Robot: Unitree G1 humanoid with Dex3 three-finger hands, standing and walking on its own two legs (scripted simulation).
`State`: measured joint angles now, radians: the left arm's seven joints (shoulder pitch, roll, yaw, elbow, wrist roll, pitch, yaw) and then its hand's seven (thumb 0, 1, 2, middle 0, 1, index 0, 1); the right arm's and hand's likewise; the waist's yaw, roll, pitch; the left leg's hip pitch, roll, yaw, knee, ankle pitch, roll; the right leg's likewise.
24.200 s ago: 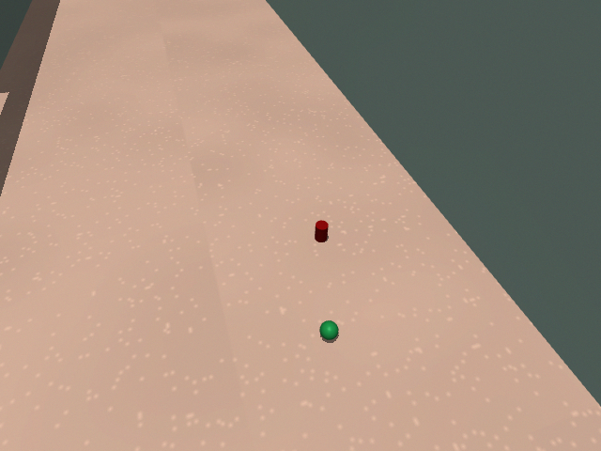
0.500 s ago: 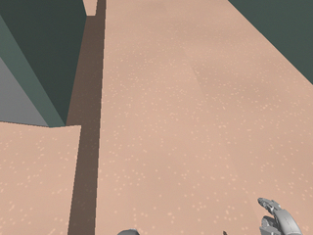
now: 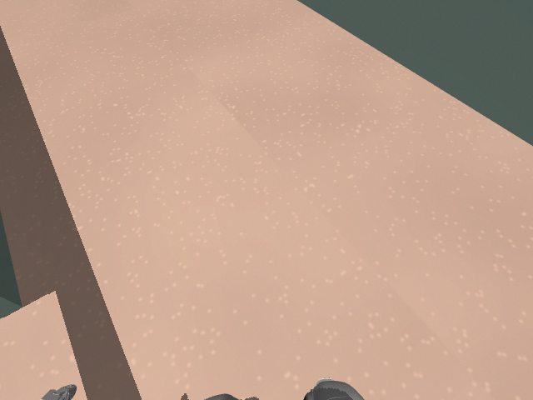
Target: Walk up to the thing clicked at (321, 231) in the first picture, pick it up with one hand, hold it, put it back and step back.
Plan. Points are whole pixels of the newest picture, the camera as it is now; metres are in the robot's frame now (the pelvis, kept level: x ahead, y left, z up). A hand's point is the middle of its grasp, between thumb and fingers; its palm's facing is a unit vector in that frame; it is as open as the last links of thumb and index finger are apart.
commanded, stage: walk up
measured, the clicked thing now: out of the picture -0.23 -1.46 -0.71
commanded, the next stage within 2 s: none
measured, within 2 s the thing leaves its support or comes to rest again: neither
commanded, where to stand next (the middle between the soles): +0.08 -0.01 m, yaw -36 degrees
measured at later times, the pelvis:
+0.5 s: pelvis +0.01 +0.06 -0.01, yaw -20 degrees
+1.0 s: pelvis +0.02 +0.05 -0.02, yaw -37 degrees
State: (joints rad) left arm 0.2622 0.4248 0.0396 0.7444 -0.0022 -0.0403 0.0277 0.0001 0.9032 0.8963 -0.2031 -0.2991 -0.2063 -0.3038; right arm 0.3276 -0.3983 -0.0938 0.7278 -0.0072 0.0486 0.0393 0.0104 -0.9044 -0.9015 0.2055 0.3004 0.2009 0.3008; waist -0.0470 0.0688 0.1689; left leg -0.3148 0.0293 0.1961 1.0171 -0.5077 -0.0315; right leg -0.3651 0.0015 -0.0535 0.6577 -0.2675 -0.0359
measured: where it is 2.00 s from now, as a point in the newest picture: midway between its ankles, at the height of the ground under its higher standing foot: outside the picture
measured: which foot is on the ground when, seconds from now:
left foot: up 0.00-0.20, down 0.22-0.62, up 0.64-0.90, down 0.92-1.00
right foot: down 0.00-0.24, up 0.26-0.58, down 0.60-0.98, up 1.00-1.00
